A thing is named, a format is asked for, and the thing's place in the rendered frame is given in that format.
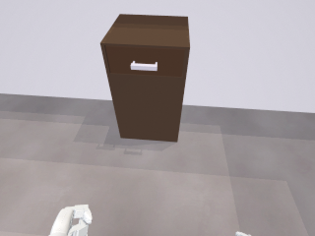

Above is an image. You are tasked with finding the handle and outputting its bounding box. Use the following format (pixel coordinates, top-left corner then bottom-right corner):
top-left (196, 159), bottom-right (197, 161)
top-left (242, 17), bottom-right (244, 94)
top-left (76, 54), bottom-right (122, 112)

top-left (130, 61), bottom-right (158, 71)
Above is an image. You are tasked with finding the cabinet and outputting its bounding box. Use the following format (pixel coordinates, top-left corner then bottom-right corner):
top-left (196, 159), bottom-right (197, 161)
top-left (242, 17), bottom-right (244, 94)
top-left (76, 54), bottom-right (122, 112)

top-left (100, 14), bottom-right (190, 143)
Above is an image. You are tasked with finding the robot left hand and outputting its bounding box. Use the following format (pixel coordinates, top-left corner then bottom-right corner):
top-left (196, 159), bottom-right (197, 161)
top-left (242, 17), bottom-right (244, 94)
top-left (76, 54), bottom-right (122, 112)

top-left (50, 205), bottom-right (93, 236)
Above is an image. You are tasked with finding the drawer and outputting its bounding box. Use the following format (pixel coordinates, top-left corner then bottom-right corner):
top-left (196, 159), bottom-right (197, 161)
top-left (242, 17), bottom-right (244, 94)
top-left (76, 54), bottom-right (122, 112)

top-left (105, 45), bottom-right (185, 77)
